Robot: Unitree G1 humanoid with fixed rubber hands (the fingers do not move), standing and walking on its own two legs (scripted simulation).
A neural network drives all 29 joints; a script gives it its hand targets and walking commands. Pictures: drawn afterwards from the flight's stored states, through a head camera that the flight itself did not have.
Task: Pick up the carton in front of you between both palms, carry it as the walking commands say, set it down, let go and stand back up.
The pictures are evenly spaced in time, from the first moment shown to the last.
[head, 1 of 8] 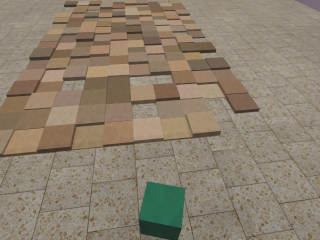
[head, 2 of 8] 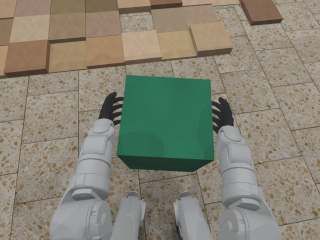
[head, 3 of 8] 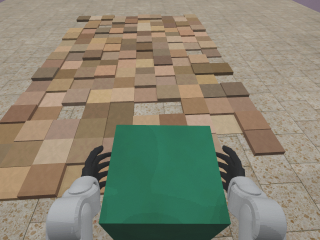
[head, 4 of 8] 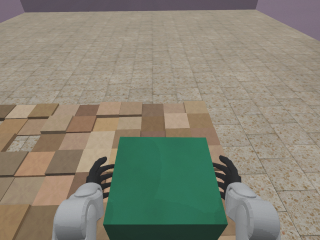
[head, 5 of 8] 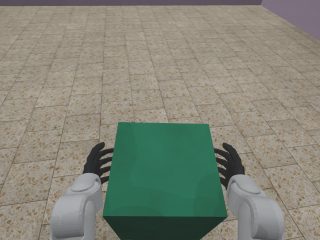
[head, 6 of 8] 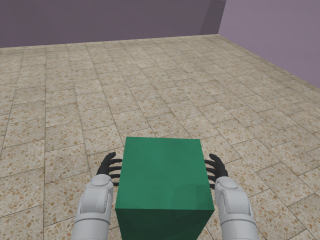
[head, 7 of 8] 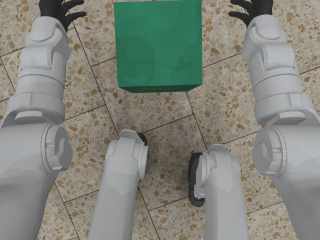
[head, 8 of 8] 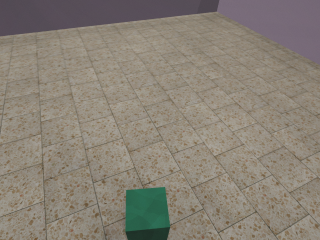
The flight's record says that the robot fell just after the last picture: no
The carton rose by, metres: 0.78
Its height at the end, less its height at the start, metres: +0.00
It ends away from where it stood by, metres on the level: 6.58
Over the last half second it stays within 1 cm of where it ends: yes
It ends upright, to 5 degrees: yes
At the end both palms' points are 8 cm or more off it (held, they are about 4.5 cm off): yes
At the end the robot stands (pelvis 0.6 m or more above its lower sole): yes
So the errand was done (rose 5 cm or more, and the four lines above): yes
